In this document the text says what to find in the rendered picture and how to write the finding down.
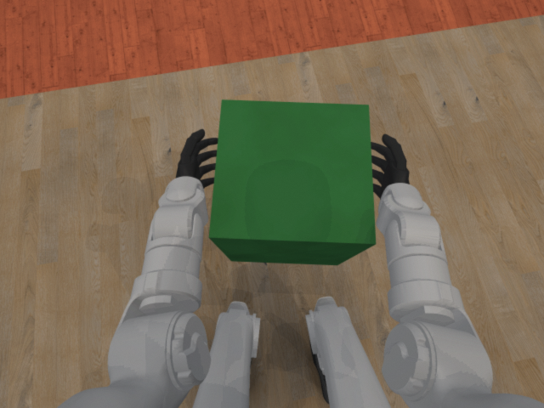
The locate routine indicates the right robot upper arm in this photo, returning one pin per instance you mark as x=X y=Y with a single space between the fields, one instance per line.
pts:
x=433 y=366

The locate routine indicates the left robot hand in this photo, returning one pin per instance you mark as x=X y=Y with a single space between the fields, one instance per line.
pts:
x=190 y=160

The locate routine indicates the robot right forearm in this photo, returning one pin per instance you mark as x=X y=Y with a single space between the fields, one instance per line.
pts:
x=420 y=281

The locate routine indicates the carton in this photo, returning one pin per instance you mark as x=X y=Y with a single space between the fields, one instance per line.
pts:
x=293 y=182

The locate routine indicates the robot right foot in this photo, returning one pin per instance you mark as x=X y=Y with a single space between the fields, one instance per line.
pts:
x=322 y=377

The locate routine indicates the robot left thigh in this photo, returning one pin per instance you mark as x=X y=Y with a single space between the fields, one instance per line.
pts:
x=235 y=343

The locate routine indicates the right robot hand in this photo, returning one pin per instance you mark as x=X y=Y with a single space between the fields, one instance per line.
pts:
x=394 y=167

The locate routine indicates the left robot upper arm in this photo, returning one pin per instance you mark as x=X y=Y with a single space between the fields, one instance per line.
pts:
x=154 y=361

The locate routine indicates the robot left forearm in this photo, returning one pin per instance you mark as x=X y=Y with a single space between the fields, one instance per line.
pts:
x=170 y=275

